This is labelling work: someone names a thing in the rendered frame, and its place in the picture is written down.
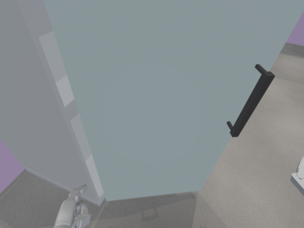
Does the robot right hand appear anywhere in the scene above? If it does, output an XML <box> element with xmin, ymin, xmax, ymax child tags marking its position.
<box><xmin>290</xmin><ymin>155</ymin><xmax>304</xmax><ymax>196</ymax></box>

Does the fridge door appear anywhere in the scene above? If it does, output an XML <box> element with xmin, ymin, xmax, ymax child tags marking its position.
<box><xmin>44</xmin><ymin>0</ymin><xmax>304</xmax><ymax>201</ymax></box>

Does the handle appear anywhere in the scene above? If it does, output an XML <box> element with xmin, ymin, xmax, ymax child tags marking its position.
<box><xmin>227</xmin><ymin>64</ymin><xmax>275</xmax><ymax>137</ymax></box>

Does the robot left hand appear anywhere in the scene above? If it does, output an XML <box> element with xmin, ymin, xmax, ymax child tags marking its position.
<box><xmin>54</xmin><ymin>185</ymin><xmax>91</xmax><ymax>228</ymax></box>

